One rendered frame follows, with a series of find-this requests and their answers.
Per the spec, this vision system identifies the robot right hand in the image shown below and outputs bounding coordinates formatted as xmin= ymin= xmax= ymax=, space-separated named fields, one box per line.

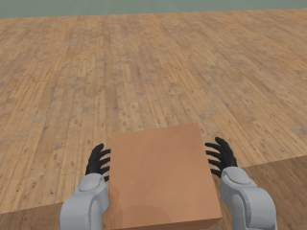
xmin=205 ymin=136 xmax=238 ymax=178

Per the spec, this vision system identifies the carton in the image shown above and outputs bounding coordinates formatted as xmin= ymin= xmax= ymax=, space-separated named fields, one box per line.
xmin=106 ymin=123 xmax=223 ymax=230

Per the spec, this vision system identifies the robot left hand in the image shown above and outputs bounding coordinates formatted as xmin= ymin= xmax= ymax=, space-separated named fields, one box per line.
xmin=85 ymin=143 xmax=111 ymax=182

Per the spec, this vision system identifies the robot right forearm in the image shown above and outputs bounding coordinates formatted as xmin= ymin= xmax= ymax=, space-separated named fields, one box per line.
xmin=220 ymin=166 xmax=278 ymax=230

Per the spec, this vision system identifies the robot left forearm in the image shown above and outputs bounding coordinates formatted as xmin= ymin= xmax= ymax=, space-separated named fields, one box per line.
xmin=59 ymin=172 xmax=109 ymax=230

